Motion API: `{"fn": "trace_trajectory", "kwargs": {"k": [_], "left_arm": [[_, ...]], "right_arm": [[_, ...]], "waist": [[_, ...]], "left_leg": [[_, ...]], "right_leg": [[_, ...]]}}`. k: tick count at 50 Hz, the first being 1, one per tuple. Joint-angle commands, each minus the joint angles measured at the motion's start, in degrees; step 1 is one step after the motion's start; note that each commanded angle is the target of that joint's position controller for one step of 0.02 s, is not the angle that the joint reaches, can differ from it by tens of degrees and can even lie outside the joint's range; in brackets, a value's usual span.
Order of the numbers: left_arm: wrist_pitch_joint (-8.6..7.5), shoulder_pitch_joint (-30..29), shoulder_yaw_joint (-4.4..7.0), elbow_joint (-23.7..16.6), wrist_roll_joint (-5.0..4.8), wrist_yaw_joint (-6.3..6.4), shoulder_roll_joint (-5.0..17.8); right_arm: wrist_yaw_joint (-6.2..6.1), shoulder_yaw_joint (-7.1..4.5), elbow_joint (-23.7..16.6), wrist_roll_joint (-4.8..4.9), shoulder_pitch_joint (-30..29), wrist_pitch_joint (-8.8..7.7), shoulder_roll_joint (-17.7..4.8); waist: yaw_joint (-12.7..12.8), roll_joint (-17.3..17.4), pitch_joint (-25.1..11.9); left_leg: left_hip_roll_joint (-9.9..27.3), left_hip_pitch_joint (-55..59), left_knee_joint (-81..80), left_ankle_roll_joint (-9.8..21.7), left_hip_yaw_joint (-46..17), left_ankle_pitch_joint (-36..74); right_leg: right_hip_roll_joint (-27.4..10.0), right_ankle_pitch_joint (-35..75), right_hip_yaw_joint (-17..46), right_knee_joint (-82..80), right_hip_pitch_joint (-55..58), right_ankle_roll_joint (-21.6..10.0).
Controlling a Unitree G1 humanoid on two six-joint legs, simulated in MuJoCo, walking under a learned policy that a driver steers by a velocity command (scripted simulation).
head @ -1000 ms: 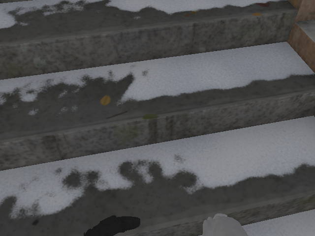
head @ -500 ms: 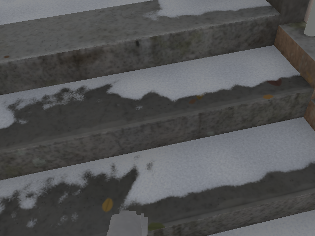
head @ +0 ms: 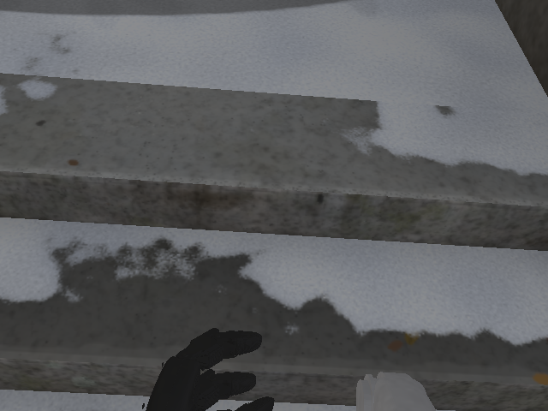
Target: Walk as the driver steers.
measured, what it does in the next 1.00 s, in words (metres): climbs: right foot 0.15 m higher, then left foot 0.15 m higher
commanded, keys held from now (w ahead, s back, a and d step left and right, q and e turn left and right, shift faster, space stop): w+q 0.24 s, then w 0.10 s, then w+e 0.66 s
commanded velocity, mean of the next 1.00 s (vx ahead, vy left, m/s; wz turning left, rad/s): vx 0.50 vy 0.00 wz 0.01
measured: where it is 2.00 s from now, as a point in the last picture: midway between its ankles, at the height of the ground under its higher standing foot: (231, 129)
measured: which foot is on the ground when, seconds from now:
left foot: down 0.00-0.16, up 0.18-0.68, down 0.70-1.00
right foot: up 0.00-0.12, down 0.14-0.74, up 0.76-1.00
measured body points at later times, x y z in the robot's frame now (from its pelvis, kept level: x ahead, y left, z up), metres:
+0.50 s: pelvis +0.29 +0.00 +0.15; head +0.28 -0.01 +0.60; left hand +0.18 +0.17 -0.01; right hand +0.55 -0.09 +0.08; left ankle +0.35 +0.16 -0.35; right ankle +0.26 -0.11 -0.58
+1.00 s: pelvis +0.58 +0.14 +0.29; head +0.55 +0.15 +0.74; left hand +0.79 +0.36 +0.22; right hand +0.57 -0.11 +0.15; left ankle +0.55 +0.27 -0.43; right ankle +0.62 +0.01 -0.21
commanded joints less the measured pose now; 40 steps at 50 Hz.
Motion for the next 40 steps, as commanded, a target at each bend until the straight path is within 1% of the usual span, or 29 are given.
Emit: {"fn": "trace_trajectory", "kwargs": {"k": [1, 2, 3, 5, 6, 7, 8, 9, 10, 11, 12, 13, 14, 16, 18, 22, 25, 28, 29, 31, 32, 33, 34, 35, 36, 37, 38, 39, 40], "left_arm": [[-1.83, -19.96, -1.85, -11.04, 1.07, 0.45, -1.13], [-1.53, -22.91, -1.77, -12.95, 1.04, 0.82, -1.32], [-1.47, -20.20, -0.49, -12.35, -0.19, 0.79, 1.17], [-1.79, -5.02, 4.45, -8.30, -1.54, 1.79, 9.27], [-1.70, 5.54, 7.14, -5.88, -1.61, 2.32, 14.19], [-1.25, 22.72, 9.39, -1.92, -0.27, 1.82, 21.46], [-0.32, 29.50, 10.88, 2.41, 2.93, 2.21, 25.15], [1.28, 25.81, 10.45, 2.31, 3.16, 3.85, 21.50], [2.39, 19.19, 9.14, 3.26, 0.08, 4.95, 13.81], [3.29, 17.17, 6.93, 7.20, -1.27, 4.99, 6.16], [3.60, 15.52, 5.63, 11.40, -0.24, 4.35, 1.23], [2.72, 14.28, 4.74, 13.85, 1.08, 3.50, -2.23], [2.57, 14.30, 4.99, 16.33, 1.27, 2.41, -2.40], [2.34, 14.50, 5.85, 18.90, 0.57, 0.39, 0.69], [1.83, 13.03, 6.21, 18.78, 0.35, 0.08, 4.85], [1.68, 21.76, 6.16, 21.26, -0.47, 1.03, 9.22], [2.55, 31.79, 7.02, 22.11, -0.51, 2.72, 10.66], [3.98, 39.51, 7.50, 23.34, -0.66, 4.65, 9.15], [4.67, 40.70, 8.03, 23.34, -1.23, 5.43, 9.54], [6.04, 39.70, 8.56, 22.82, -2.28, 6.76, 9.48], [6.79, 35.12, 8.96, 21.30, -2.44, 6.45, 11.00], [6.84, 36.52, 9.35, 21.94, -4.24, 6.01, 11.14], [5.95, 37.06, 8.60, 22.44, -2.51, 4.09, 12.75], [4.60, 35.14, 7.89, 22.35, -1.20, 2.52, 12.96], [2.93, 29.83, 9.06, 19.77, -1.38, 2.17, 16.68], [1.07, 29.73, 8.94, 17.96, -2.76, 1.78, 13.93], [-0.02, 28.37, 8.83, 18.40, -2.39, 0.88, 9.13], [0.25, 27.08, 9.72, 17.70, -3.74, 0.10, 6.39], [1.80, 22.48, 9.36, 14.08, -4.23, 0.08, 4.12]], "right_arm": [[-3.20, -3.05, -2.46, 1.91, 7.02, 0.92, -9.97], [-4.14, -2.91, -1.58, 1.91, 8.32, 0.98, -9.11], [-4.36, -3.47, -3.06, 2.41, 5.08, 0.26, -10.09], [-4.39, -3.79, -3.58, 0.08, 2.35, -0.80, -12.87], [-4.50, -4.62, -4.77, -0.73, -4.34, -1.58, -15.74], [-3.77, -5.82, -9.25, -0.33, -12.56, -3.41, -19.38], [-1.55, -4.93, -12.48, 0.50, -12.10, -5.00, -11.13], [1.17, -4.09, -12.00, -1.79, -8.10, -5.65, -8.14], [2.29, -5.13, -14.09, -1.39, -11.31, -4.49, -9.66], [2.64, -3.91, -19.15, -0.69, -18.05, -2.79, -7.30], [2.62, -3.09, -20.99, -0.25, -19.59, -1.60, -5.72], [2.49, -2.35, -20.19, 0.50, -15.92, -0.78, -3.89], [2.26, -1.29, -19.26, 2.05, -11.92, -0.40, -1.14], [1.74, 0.80, -19.72, 2.63, -10.92, -0.77, 2.17], [0.71, 1.09, -21.57, 0.98, -16.20, -1.03, -1.22], [-0.45, 1.09, -21.34, -0.10, -18.47, -0.95, -2.28], [-0.30, 1.20, -26.71, -0.29, -32.61, -1.98, -3.54], [0.88, 2.33, -30.03, 0.94, -41.31, -3.74, -1.10], [1.44, 3.59, -32.48, 1.32, -46.92, -4.68, 0.67], [2.69, 4.73, -35.71, 1.50, -49.64, -5.64, 1.66], [3.65, 4.86, -35.54, 1.44, -49.00, -5.53, 0.29], [3.37, 5.09, -36.47, 1.33, -50.24, -5.20, 1.74], [2.91, 1.98, -33.40, 2.01, -39.86, -5.46, -2.35], [2.06, -1.29, -29.51, 2.58, -26.60, -5.78, -9.00], [0.99, -4.75, -26.15, 1.09, -11.64, -5.77, -16.89], [-0.11, -7.93, -23.29, -1.59, -1.59, -4.88, -24.47], [-1.34, -7.64, -21.91, -2.40, -0.80, -3.98, -25.07], [-1.08, -6.67, -20.20, -1.55, -5.53, -3.41, -21.29], [-0.65, -5.46, -18.05, 0.24, -11.02, -2.81, -15.72]], "waist": [[-3.72, 5.54, 3.42], [-3.39, 5.29, 2.57], [-0.87, 7.90, 1.35], [7.86, 17.23, -10.35], [15.55, 16.84, -16.01], [22.15, 16.12, -23.82], [16.75, -13.95, -31.25], [13.86, -26.02, -30.78], [10.70, -18.11, -17.13], [7.42, -7.80, -2.01], [3.21, 0.76, 5.49], [-0.65, 2.62, 8.17], [-3.20, 2.47, 8.91], [-5.18, 1.85, 9.89], [-4.80, 1.63, 9.51], [-1.64, -0.93, 3.69], [5.80, -1.45, 5.72], [9.92, -3.65, 7.81], [11.61, -2.86, 9.50], [10.29, -3.73, 10.70], [8.57, -2.22, 10.36], [7.95, -6.45, 9.46], [2.55, -9.94, 2.53], [-3.99, -11.21, -4.20], [-11.72, -8.01, -14.12], [-13.60, 9.19, -27.22], [-10.96, 17.41, -30.90], [-7.41, 14.12, -23.49], [-3.39, 12.96, -12.56]], "left_leg": [[13.07, 2.22, -19.40, 3.47, -20.08, 24.10], [14.55, 3.70, -22.71, 4.48, -20.41, 26.60], [15.19, 5.11, -23.89, 4.75, -16.32, 37.55], [13.91, 8.43, -14.67, 5.16, -11.71, 89.24], [12.19, 8.36, -0.52, 3.15, -8.32, 112.00], [11.38, 4.94, 15.17, 4.42, -12.10, 105.72], [0.08, -14.87, 39.26, 2.04, -10.35, 54.03], [-4.90, -22.39, 62.45, -0.21, -14.32, 11.05], [-1.15, -31.55, 73.92, -1.01, -11.22, 9.37], [1.22, -38.58, 81.79, -0.55, -4.70, 7.12], [3.15, -40.04, 86.49, 1.84, -2.20, 7.63], [4.49, -40.75, 88.64, 3.22, -2.60, 7.72], [5.11, -42.26, 90.00, 3.96, -3.60, 8.05], [6.89, -45.83, 83.63, 3.81, -3.54, 14.32], [7.19, -41.30, 69.52, 0.18, -0.11, 23.73], [11.38, -51.67, 75.98, -3.99, 6.56, 24.52], [16.72, -68.37, 73.39, -5.96, 6.12, 17.69], [19.91, -81.24, 75.18, -8.32, 3.68, 7.92], [20.68, -83.19, 71.60, -9.40, 5.40, 3.22], [21.75, -73.50, 61.42, -8.98, 4.47, 1.95], [19.97, -53.68, 45.51, -8.57, 12.31, 1.95], [16.97, -32.47, 37.66, -7.36, 13.62, -6.67], [9.68, -18.02, 41.33, -5.54, 21.06, -9.12], [7.33, -5.38, 37.65, -2.46, 18.33, -2.09], [14.62, 13.07, 33.20, 2.23, 1.85, 4.61], [27.44, 28.59, 9.64, 9.11, -26.21, -7.68], [35.38, 27.61, -10.43, 11.28, -47.48, -8.22], [36.88, 18.12, -13.09, 8.44, -44.68, -12.08], [34.57, 8.07, -10.63, 4.79, -32.05, -14.65]], "right_leg": [[1.64, -7.93, -5.81, -17.24, 1.87, 2.59], [1.71, -10.31, -6.25, -23.64, 7.44, 2.91], [2.45, -13.19, -8.28, -35.10, 18.15, 1.81], [10.06, -16.59, -10.84, -42.73, 47.30, -0.85], [7.80, -17.26, -1.90, -46.24, 58.89, -4.01], [0.35, -20.72, 14.56, -57.28, 73.51, -8.37], [-12.57, -16.31, 42.72, -77.61, 92.91, -16.15], [-19.88, -11.66, 65.92, -91.51, 91.37, -20.49], [-19.59, -22.07, 57.32, -89.40, 78.88, -16.94], [-17.85, -27.60, 43.93, -87.77, 64.82, -13.74], [-15.68, -28.02, 32.56, -85.62, 53.66, -10.34], [-12.86, -23.05, 23.33, -85.13, 48.11, -7.22], [-11.05, -18.47, 16.57, -86.08, 46.72, -4.98], [-8.03, -11.34, 4.70, -88.43, 45.01, -2.58], [-4.46, -9.90, -2.45, -91.94, 38.95, -4.30], [-7.73, -5.78, 5.39, -91.67, 55.88, -9.54], [-11.12, -7.15, 14.38, -91.96, 75.91, -9.52], [-14.81, -9.30, 20.87, -93.49, 89.78, -10.04], [-15.01, -11.13, 21.44, -95.31, 89.57, -9.91], [-14.45, -8.91, 19.16, -99.82, 82.39, -8.76], [-12.21, -5.73, 13.46, -107.29, 69.76, -9.39], [-11.34, 4.52, 11.68, -110.05, 58.69, -8.38], [-10.11, 38.18, 7.67, -102.95, 61.67, -8.70], [-7.62, 66.40, 3.96, -89.49, 64.60, -6.52], [-5.01, 69.68, 3.28, -71.04, 54.47, -3.04], [4.02, 39.06, 6.36, -50.76, 43.80, 0.54], [9.02, -1.57, 11.57, -24.45, 38.88, 1.89], [7.40, -3.52, 16.02, -8.90, 33.52, 1.22], [4.44, -1.70, 11.24, -6.32, 29.04, -0.16]]}}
